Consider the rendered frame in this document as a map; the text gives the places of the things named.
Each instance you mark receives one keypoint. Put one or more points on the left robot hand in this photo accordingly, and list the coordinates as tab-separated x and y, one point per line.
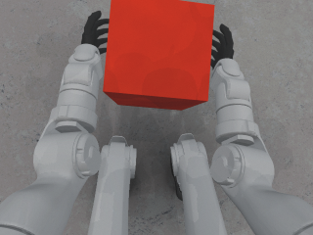
91	33

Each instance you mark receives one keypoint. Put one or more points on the right robot forearm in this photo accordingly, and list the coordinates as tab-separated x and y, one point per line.
233	107

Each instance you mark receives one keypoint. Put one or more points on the left robot upper arm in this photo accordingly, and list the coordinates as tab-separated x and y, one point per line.
63	162

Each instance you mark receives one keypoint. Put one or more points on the right robot upper arm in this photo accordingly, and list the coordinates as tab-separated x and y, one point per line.
246	175

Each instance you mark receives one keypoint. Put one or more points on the left robot forearm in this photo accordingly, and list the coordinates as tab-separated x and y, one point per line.
78	94

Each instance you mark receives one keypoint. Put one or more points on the right robot hand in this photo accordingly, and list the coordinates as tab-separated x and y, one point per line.
224	48

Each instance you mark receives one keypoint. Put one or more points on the robot left shin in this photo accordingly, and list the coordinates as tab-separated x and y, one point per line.
106	149

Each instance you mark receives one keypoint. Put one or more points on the robot right foot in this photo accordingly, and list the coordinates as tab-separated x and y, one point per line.
177	187

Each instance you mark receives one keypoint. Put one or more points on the carton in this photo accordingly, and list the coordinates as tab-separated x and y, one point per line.
159	53

